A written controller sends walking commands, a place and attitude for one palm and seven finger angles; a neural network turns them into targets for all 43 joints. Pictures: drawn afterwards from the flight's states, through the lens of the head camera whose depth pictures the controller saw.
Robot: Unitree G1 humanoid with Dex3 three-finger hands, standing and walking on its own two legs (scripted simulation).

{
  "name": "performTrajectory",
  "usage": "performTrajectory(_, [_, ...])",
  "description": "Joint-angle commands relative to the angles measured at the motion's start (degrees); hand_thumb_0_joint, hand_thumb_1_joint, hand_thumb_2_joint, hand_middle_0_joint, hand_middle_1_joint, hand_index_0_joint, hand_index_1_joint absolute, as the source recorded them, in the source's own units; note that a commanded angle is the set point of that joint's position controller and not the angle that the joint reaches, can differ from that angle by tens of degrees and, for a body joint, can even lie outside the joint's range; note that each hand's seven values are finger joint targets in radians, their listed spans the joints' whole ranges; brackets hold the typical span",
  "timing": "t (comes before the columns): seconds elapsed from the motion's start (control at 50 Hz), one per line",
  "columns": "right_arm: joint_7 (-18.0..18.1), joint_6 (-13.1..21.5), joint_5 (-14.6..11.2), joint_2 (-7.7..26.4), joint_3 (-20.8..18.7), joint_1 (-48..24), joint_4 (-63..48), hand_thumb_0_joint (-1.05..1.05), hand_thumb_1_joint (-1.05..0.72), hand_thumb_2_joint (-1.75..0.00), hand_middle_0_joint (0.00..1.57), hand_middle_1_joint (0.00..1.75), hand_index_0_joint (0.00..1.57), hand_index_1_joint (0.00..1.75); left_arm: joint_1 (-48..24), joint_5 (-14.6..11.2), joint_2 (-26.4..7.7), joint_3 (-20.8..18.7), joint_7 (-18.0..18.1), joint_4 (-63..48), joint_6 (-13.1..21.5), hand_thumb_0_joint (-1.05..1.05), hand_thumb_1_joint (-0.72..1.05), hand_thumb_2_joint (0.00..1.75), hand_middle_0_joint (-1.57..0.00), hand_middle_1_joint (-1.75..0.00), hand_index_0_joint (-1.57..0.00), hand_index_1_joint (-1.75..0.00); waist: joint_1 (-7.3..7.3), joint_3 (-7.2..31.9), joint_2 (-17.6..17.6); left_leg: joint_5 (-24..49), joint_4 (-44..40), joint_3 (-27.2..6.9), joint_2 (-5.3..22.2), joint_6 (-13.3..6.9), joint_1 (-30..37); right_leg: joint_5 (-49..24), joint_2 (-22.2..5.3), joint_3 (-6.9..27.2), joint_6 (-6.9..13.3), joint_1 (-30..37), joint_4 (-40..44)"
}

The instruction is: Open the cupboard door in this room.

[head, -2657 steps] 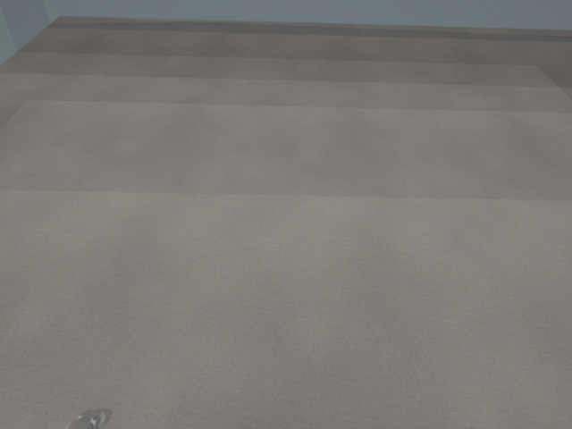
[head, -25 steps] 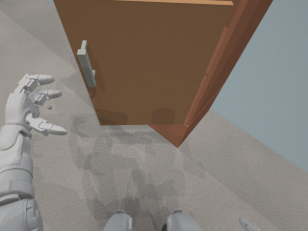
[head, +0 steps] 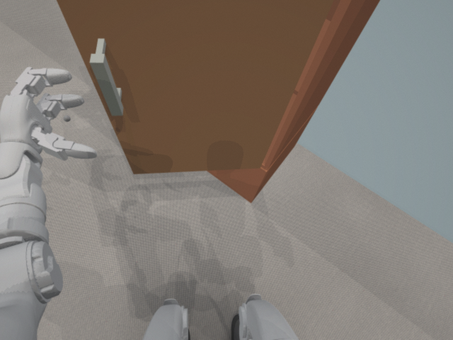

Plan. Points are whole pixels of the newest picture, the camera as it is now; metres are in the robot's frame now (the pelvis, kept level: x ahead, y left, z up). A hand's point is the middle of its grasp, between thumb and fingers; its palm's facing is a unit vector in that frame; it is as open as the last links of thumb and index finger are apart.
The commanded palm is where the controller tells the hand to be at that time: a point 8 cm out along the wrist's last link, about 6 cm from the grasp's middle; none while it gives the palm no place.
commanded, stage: move the hooked fingers beside the handle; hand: left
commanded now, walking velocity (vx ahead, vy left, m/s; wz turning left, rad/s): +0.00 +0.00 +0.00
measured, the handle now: (109, 79) +0.55 +0.19 +0.07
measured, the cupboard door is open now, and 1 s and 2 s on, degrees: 43 43 43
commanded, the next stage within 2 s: slide the fingers in behind the handle in 1.00 s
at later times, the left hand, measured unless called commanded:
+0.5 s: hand (70, 109) +0.49 +0.25 +0.06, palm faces +0.07 -1.00 +0.00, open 14.0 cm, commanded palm +0.47 +0.29 +0.06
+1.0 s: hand (77, 108) +0.50 +0.24 +0.06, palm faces +0.06 -1.00 +0.00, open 14.0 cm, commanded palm +0.47 +0.28 +0.06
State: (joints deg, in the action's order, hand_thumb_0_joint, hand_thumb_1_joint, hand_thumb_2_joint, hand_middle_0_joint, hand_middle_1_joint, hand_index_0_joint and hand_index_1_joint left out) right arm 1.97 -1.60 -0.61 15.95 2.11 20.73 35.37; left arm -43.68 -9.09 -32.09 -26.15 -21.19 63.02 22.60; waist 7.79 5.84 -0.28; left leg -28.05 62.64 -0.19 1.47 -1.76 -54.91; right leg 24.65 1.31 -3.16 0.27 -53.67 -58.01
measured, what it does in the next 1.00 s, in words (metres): stands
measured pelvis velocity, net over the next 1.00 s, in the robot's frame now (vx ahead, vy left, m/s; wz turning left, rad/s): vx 0.01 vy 0.01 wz -0.01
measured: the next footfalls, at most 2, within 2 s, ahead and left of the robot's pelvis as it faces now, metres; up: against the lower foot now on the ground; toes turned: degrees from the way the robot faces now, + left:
none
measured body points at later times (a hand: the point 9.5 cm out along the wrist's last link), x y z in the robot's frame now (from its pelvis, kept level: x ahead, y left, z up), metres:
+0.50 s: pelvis +0.01 +0.00 +0.00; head +0.14 +0.03 +0.43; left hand +0.49 +0.31 +0.06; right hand +0.01 -0.27 -0.10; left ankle +0.01 +0.10 -0.66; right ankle +0.03 -0.12 -0.66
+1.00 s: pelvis +0.01 +0.01 +0.00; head +0.14 +0.04 +0.42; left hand +0.49 +0.29 +0.06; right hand +0.03 -0.26 -0.11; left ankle +0.01 +0.10 -0.66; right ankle +0.03 -0.12 -0.66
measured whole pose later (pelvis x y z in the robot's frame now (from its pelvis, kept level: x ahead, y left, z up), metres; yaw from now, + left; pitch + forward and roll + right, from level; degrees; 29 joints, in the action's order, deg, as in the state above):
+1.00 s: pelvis +0.01 +0.01 +0.00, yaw -1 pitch +22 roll -4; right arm 0.7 -4.7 0.3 15.4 2.6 21.0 34.1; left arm -47.2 -7.0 -32.4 -25.7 -17.9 64.4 22.7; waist 9.0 5.8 -0.8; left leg -29.0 64.0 -0.4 1.8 -2.1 -57.3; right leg 25.0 1.7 -3.2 -0.1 -55.7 -58.3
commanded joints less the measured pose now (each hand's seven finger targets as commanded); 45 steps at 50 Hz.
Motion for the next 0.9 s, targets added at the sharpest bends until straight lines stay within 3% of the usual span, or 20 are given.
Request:
performTrajectory(0.0, [0.91, 0.68, 0.21, 10.77, -3.9, 8.39, -3.56, 0.0, -0.9, -0.9, 0.2, 0.3, 0.2, 0.3, -23.99, -0.2, -17.66, -2.59, 0.96, -11.08, 3.54, 0.0, -0.5, 0.3, -0.3, -1.2, -0.3, -1.2, 0.21, 25.55, -7.49, 21.4, -7.67, -2.97, 0.12, 0.28, 17.9, -14.11, 0.8, 1.4, 0.67, 9.72, 5.76])
performTrajectory(0.06, [0.74, 0.25, 0.53, 10.84, -3.89, 9.27, -3.55, 0.0, -0.9, -0.9, 0.2, 0.3, 0.2, 0.3, -24.93, 0.25, -19.44, -3.99, 1.23, -11.81, 4.61, 0.0, -0.5, 0.3, -0.3, -1.2, -0.3, -1.2, -0.11, 28.97, -8.89, 24.15, -7.03, -3.06, 0.2, 0.47, 19.49, -15.95, 1.06, 1.5, 0.74, 10.39, 5.07])
performTrajectory(0.14, [0.61, -0.35, 0.61, 10.87, -3.76, 10.09, -3.09, 0.0, -0.9, -0.9, 0.2, 0.3, 0.2, 0.3, -26.32, 0.46, -18.57, -2.81, 0.84, -9.33, 4.21, 0.0, -0.5, 0.3, -0.3, -1.2, -0.3, -1.2, 1.06, 26.91, -8.81, 24.2, -6.55, -3.19, 0.31, 0.24, 18.61, -15.98, 1.21, 1.3, 0.84, 9.1, 5.15])
performTrajectory(0.18, [0.65, -0.7, 0.54, 11.09, -3.62, 10.32, -2.49, 0.0, -0.9, -0.9, 0.2, 0.3, 0.2, 0.3, -28.56, 0.99, -18.02, -1.48, 0.82, -6.92, 3.29, 0.0, -0.5, 0.3, -0.3, -1.2, -0.3, -1.2, 2.41, 24.7, -9.0, 22.28, -6.58, -3.54, 0.56, 0.32, 18.15, -13.93, 1.21, 1.17, 0.62, 6.3, 5.58])
performTrajectory(0.2, [0.66, -0.76, 0.59, 11.27, -3.58, 10.54, -2.6, 0.0, -0.9, -0.9, 0.2, 0.3, 0.2, 0.3, -27.86, 0.94, -18.59, -2.06, 0.88, -5.93, 2.98, 0.0, -0.5, 0.3, -0.3, -1.2, -0.3, -1.2, 2.09, 24.14, -8.09, 21.24, -6.77, -3.53, 0.49, 0.26, 17.18, -13.27, 1.19, 1.12, 0.64, 6.73, 5.73])
performTrajectory(0.22, [0.66, -0.91, 0.69, 11.44, -3.57, 10.6, -3.05, 0.0, -0.9, -0.9, 0.2, 0.3, 0.2, 0.3, -26.32, 0.97, -20.07, -3.27, 0.91, -6.5, 2.96, 0.0, -0.5, 0.3, -0.3, -1.2, -0.3, -1.2, 1.14, 25.41, -8.55, 21.64, -6.87, -3.34, 0.37, 0.25, 16.99, -13.77, 1.14, 1.29, 0.78, 7.99, 5.55])
performTrajectory(0.28, [0.3, -1.29, 0.92, 11.21, -3.81, 11.04, -3.81, 0.0, -0.9, -0.9, 0.2, 0.3, 0.2, 0.3, -24.76, 0.87, -20.59, -4.31, 0.96, -9.41, 3.65, 0.0, -0.5, 0.3, -0.3, -1.2, -0.3, -1.2, 0.25, 30.25, -10.11, 26.44, -6.28, -3.22, 0.48, 0.51, 20.13, -16.93, 1.3, 1.23, 0.75, 9.23, 4.82])
performTrajectory(0.32, [0.0, -1.53, 0.83, 10.78, -3.79, 10.88, -3.88, 0.0, -0.9, -0.9, 0.2, 0.3, 0.2, 0.3, -23.74, 0.58, -18.75, -3.38, 0.78, -9.45, 3.59, 0.0, -0.5, 0.3, -0.3, -1.2, -0.3, -1.2, 0.49, 28.68, -9.5, 26.03, -6.38, -2.74, 0.46, 0.36, 19.2, -17.39, 1.39, 1.13, 0.61, 9.72, 5.15])
performTrajectory(0.34, [0.11, -1.67, 0.79, 11.02, -3.86, 11.19, -4.01, 0.0, -0.9, -0.9, 0.2, 0.3, 0.2, 0.3, -22.9, 0.31, -20.16, -4.59, 0.78, -9.81, 3.72, 0.0, -0.5, 0.3, -0.3, -1.2, -0.3, -1.2, 0.14, 28.47, -8.78, 27.42, -6.46, -3.05, 0.61, 0.4, 19.44, -18.19, 1.57, 0.97, 0.88, 10.17, 4.89])
performTrajectory(0.36, [0.05, -1.84, 0.64, 10.98, -3.82, 11.12, -4.2, 0.0, -0.9, -0.9, 0.2, 0.3, 0.2, 0.3, -22.29, 0.41, -19.41, -4.02, 0.67, -9.04, 3.33, 0.0, -0.5, 0.3, -0.3, -1.2, -0.3, -1.2, 0.39, 28.36, -7.89, 26.39, -6.47, -2.57, 0.49, 0.21, 18.65, -18.14, 1.6, 1.26, 0.55, 10.52, 5.25])
performTrajectory(0.46, [0.21, -2.03, 0.68, 10.98, -3.82, 10.8, -4.11, 0.0, -0.9, -0.9, 0.2, 0.3, 0.2, 0.3, -24.36, 0.81, -21.59, -5.35, 1.38, -11.63, 4.33, 0.0, -0.5, 0.3, -0.3, -1.2, -0.3, -1.2, 0.33, 28.31, -9.51, 25.65, -6.71, -2.86, 0.59, 0.37, 19.31, -17.12, 1.7, 1.24, 0.7, 10.07, 5.17])
performTrajectory(0.54, [0.22, -1.86, 0.7, 10.71, -3.88, 10.36, -3.38, 0.0, -0.9, -0.9, 0.2, 0.3, 0.2, 0.3, -27.33, 0.31, -16.96, -1.51, 1.16, -12.92, 5.11, 0.0, -0.5, 0.3, -0.3, -1.2, -0.3, -1.2, 1.68, 26.9, -11.87, 25.91, -7.0, -3.84, 0.89, 0.81, 23.15, -14.78, 1.75, 0.45, 1.04, 6.16, 5.51])
performTrajectory(0.56, [0.18, -1.89, 0.73, 10.86, -3.95, 10.46, -3.14, 0.0, -0.9, -0.9, 0.2, 0.3, 0.2, 0.3, -26.38, 0.35, -17.01, -1.88, 1.08, -12.25, 4.97, 0.0, -0.5, 0.3, -0.3, -1.2, -0.3, -1.2, 1.23, 28.03, -11.69, 26.39, -6.92, -4.02, 0.88, 0.98, 23.77, -14.74, 1.75, 0.47, 0.98, 6.05, 5.6])
performTrajectory(0.62, [0.27, -1.86, 0.52, 10.86, -3.75, 10.15, -2.87, 0.0, -0.9, -0.9, 0.2, 0.3, 0.2, 0.3, -25.06, 0.22, -15.68, -0.83, 0.86, -8.32, 3.58, 0.0, -0.5, 0.3, -0.3, -1.2, -0.3, -1.2, 1.69, 24.71, -9.17, 23.96, -7.13, -3.85, 0.71, 0.74, 20.5, -13.97, 1.6, 0.39, 0.87, 6.09, 5.87])
performTrajectory(0.7, [0.22, -1.88, 0.75, 10.82, -3.71, 10.13, -2.99, 0.0, -0.9, -0.9, 0.2, 0.3, 0.2, 0.3, -26.87, 0.61, -15.63, -0.4, 1.47, -9.77, 3.61, 0.0, -0.5, 0.3, -0.3, -1.2, -0.3, -1.2, 1.73, 26.17, -10.41, 25.36, -6.64, -4.21, 0.8, 0.95, 21.88, -14.36, 1.5, 0.29, 0.95, 5.08, 5.28])
performTrajectory(0.72, [0.23, -1.94, 0.81, 10.99, -3.69, 10.17, -3.11, 0.0, -0.9, -0.9, 0.2, 0.3, 0.2, 0.3, -26.65, 0.86, -17.35, -1.66, 1.85, -10.14, 3.91, 0.0, -0.5, 0.3, -0.3, -1.2, -0.3, -1.2, 1.18, 26.54, -10.17, 25.77, -6.77, -4.48, 0.86, 1.1, 21.98, -14.28, 1.51, 0.17, 1.1, 5.36, 5.01])
performTrajectory(0.78, [-0.03, -1.97, 0.91, 10.72, -3.75, 9.88, -3.31, 0.0, -0.9, -0.9, 0.2, 0.3, 0.2, 0.3, -26.99, 0.66, -16.44, -1.41, 2.32, -11.91, 4.88, 0.0, -0.5, 0.3, -0.3, -1.2, -0.3, -1.2, 0.92, 28.53, -12.22, 28.83, -6.42, -4.71, 0.98, 1.64, 24.66, -14.93, 1.55, 0.01, 1.12, 4.74, 4.65])
performTrajectory(0.82, [-0.1, -2.07, 0.87, 10.69, -3.74, 9.74, -3.33, 0.0, -0.9, -0.9, 0.2, 0.3, 0.2, 0.3, -25.86, 0.83, -15.94, -1.27, 2.65, -10.62, 4.58, 0.0, -0.5, 0.3, -0.3, -1.2, -0.3, -1.2, 0.93, 27.41, -10.56, 28.05, -6.45, -4.64, 0.99, 1.49, 23.34, -14.91, 1.59, -0.03, 1.09, 5.14, 4.64])
performTrajectory(0.84, [-0.09, -2.08, 0.83, 10.57, -3.66, 9.99, -3.33, 0.0, -0.9, -0.9, 0.2, 0.3, 0.2, 0.3, -26.32, 0.69, -14.57, -0.17, 2.63, -9.89, 4.38, 0.0, -0.5, 0.3, -0.3, -1.2, -0.3, -1.2, 1.66, 26.33, -10.04, 28.0, -6.39, -4.73, 0.94, 1.31, 23.06, -14.89, 1.67, -0.13, 1.08, 4.61, 4.67])
performTrajectory(0.88, [-0.11, -2.19, 0.8, 10.69, -3.74, 9.75, -3.52, 0.0, -0.9, -0.9, 0.2, 0.3, 0.2, 0.3, -26.66, 0.95, -14.65, -0.13, 2.85, -10.23, 3.99, 0.0, -0.5, 0.3, -0.3, -1.2, -0.3, -1.2, 1.53, 27.04, -10.32, 26.94, -6.41, -4.36, 0.85, 1.19, 22.54, -14.81, 1.5, 0.13, 0.88, 4.95, 4.83])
